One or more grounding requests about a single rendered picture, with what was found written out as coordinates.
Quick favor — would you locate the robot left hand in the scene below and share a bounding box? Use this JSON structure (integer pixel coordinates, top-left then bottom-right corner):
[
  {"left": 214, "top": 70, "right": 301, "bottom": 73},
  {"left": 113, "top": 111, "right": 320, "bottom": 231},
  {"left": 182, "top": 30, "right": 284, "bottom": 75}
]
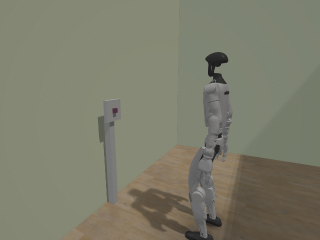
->
[{"left": 196, "top": 157, "right": 213, "bottom": 185}]

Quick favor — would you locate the right robot upper arm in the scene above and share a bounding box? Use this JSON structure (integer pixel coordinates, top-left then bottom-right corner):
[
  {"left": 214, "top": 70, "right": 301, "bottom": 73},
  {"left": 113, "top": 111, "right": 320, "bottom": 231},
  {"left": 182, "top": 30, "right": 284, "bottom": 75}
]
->
[{"left": 227, "top": 96, "right": 233, "bottom": 119}]

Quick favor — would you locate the left robot upper arm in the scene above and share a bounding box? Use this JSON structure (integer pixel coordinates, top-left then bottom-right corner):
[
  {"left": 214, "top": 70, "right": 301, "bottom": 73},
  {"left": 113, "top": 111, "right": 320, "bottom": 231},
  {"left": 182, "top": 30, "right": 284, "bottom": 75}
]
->
[{"left": 204, "top": 83, "right": 223, "bottom": 125}]

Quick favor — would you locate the humanoid robot head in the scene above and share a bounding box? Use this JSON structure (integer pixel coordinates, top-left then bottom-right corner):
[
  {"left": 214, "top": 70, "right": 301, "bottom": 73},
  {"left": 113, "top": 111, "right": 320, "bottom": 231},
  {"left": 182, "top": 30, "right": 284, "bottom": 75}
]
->
[{"left": 205, "top": 52, "right": 228, "bottom": 84}]

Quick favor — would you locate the robot right forearm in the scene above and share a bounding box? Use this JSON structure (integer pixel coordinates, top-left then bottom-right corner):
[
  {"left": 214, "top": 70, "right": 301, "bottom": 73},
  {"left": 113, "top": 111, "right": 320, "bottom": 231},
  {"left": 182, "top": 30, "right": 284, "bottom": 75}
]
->
[{"left": 221, "top": 116, "right": 232, "bottom": 142}]

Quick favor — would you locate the robot left forearm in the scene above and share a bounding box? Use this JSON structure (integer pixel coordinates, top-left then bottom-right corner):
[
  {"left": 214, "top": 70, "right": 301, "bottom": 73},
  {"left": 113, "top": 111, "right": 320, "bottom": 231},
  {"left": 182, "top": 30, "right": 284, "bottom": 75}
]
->
[{"left": 203, "top": 116, "right": 221, "bottom": 159}]

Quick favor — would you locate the robot right foot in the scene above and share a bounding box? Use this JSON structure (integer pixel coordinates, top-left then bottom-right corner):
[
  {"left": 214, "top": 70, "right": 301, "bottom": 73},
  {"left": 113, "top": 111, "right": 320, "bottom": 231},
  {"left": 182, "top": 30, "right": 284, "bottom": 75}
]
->
[{"left": 205, "top": 213, "right": 222, "bottom": 227}]

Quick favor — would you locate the robot right hand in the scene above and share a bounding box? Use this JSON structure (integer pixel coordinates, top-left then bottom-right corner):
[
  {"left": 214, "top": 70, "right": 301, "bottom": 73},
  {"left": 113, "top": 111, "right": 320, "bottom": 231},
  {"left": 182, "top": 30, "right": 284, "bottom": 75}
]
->
[{"left": 215, "top": 142, "right": 228, "bottom": 162}]

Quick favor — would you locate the panel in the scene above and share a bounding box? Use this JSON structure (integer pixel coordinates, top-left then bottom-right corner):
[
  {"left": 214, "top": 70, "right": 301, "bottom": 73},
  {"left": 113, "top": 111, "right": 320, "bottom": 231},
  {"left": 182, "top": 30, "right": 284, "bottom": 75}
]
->
[{"left": 103, "top": 98, "right": 121, "bottom": 205}]

